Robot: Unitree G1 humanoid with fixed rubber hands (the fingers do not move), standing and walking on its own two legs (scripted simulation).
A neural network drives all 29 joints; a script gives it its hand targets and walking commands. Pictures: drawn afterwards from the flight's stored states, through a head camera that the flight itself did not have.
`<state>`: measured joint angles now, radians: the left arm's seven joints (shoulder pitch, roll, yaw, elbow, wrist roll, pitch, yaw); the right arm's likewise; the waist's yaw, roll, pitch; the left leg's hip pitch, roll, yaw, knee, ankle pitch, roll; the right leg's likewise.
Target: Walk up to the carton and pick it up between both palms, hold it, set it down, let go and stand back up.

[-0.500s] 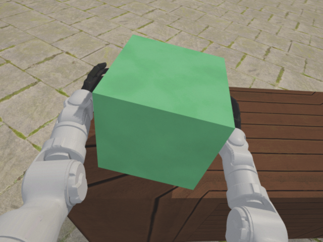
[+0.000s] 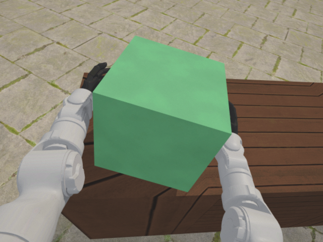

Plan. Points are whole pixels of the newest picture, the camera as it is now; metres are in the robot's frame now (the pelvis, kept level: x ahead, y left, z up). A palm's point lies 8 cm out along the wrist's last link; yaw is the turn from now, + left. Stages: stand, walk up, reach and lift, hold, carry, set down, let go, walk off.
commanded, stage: set down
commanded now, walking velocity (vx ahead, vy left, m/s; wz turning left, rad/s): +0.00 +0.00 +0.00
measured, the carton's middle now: (161, 113) +0.44 -0.08 +0.05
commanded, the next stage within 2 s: none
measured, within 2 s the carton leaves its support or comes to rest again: neither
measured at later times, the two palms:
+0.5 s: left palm (91, 94) +0.47 +0.11 +0.11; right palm (227, 135) +0.33 -0.23 +0.06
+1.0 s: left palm (88, 100) +0.47 +0.12 +0.09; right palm (224, 136) +0.33 -0.22 +0.06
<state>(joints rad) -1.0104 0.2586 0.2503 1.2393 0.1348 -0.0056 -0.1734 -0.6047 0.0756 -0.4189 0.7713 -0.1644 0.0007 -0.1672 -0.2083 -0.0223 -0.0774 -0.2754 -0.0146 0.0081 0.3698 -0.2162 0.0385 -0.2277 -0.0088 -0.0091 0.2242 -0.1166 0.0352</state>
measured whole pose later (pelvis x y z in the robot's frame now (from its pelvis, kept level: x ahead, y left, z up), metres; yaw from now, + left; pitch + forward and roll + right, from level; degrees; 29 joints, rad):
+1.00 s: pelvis -0.02 +0.00 +0.00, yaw +0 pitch +10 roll -2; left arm -1.09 0.28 0.37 1.37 0.25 -0.15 -0.20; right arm -0.69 0.14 -0.64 0.87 -0.32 -0.22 -0.14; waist -0.20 -0.05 -0.05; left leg -0.37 -0.01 0.02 0.39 -0.20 0.03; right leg -0.32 -0.02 -0.05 0.24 -0.09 0.03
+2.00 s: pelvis -0.02 +0.00 -0.01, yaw +1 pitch +15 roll -2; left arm -1.07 0.32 0.29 1.47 0.26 -0.25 -0.18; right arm -0.73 0.09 -0.62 1.11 -0.28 -0.43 -0.18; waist -0.21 -0.03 -0.08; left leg -0.49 0.00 0.03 0.44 -0.21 0.02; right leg -0.44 -0.02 -0.09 0.29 -0.10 0.02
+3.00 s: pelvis -0.05 +0.00 -0.04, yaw -2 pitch +19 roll -2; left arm -1.22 0.46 -0.33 1.57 -0.42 -0.11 -0.09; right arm -0.94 -0.14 -0.07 1.19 0.32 -0.06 -0.23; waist -0.30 0.01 -0.22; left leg -0.75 0.00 -0.01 0.72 -0.30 0.03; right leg -0.74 -0.01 -0.06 0.61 -0.20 0.01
